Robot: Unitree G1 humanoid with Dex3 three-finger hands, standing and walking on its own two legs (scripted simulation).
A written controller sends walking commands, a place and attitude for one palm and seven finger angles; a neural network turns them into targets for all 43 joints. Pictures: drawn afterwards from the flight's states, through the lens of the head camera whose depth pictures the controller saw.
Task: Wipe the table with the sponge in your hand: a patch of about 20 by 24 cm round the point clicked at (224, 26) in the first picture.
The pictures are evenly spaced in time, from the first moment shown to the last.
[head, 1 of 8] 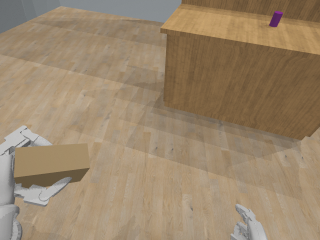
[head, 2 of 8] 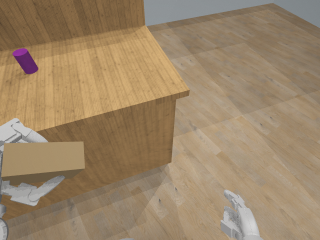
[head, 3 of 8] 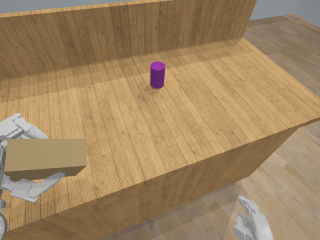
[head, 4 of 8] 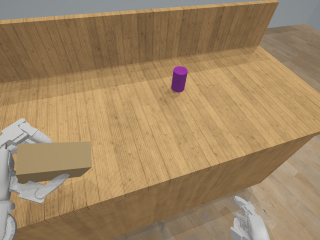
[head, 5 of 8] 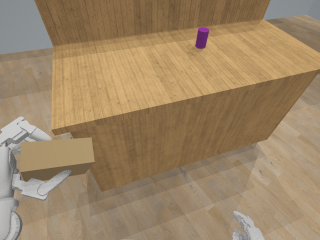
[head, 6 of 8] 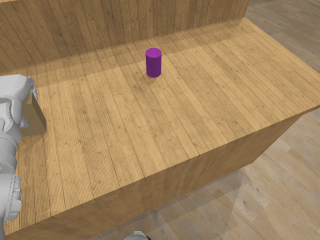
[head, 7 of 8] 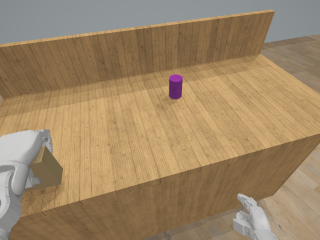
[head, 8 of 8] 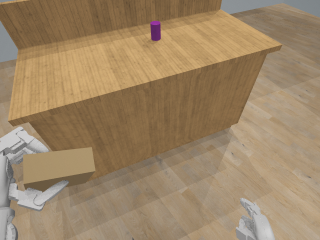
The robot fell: no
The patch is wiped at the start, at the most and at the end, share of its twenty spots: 0.00 0.80 0.80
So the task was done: no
